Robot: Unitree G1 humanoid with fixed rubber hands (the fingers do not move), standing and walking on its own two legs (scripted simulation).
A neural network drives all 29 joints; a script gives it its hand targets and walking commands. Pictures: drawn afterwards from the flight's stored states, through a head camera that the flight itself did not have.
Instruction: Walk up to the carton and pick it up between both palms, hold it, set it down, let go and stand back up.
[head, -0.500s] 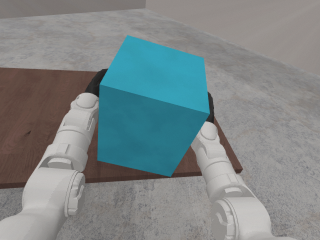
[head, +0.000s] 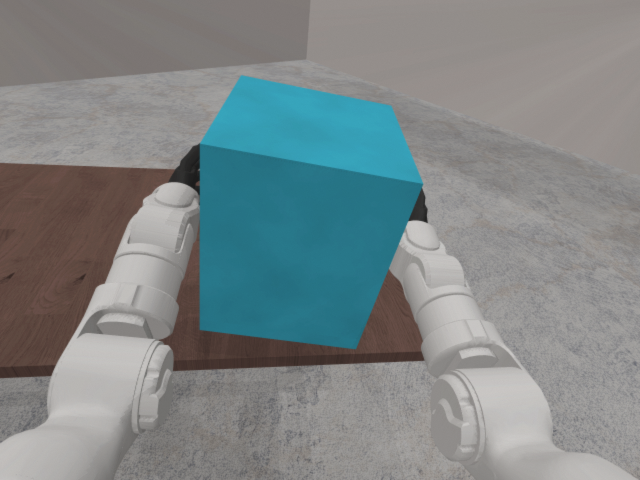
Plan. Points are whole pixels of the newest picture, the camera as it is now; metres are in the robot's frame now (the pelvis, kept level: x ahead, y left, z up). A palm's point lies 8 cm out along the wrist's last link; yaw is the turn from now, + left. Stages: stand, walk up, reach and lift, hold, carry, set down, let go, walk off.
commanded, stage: reach and lift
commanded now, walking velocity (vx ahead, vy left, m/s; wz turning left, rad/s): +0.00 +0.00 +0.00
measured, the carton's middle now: (299, 213) +0.39 +0.01 +0.21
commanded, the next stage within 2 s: hold in 0.88 s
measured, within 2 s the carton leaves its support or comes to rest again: neither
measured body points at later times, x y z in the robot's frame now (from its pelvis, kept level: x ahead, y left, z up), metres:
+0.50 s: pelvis +0.00 +0.00 +0.00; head -0.07 +0.04 +0.44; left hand +0.41 +0.15 +0.23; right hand +0.38 -0.14 +0.22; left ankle +0.05 +0.12 -0.74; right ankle +0.04 -0.10 -0.74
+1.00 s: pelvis -0.01 +0.00 +0.00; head -0.08 +0.04 +0.44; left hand +0.40 +0.15 +0.24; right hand +0.38 -0.14 +0.23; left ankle +0.05 +0.12 -0.74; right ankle +0.04 -0.10 -0.74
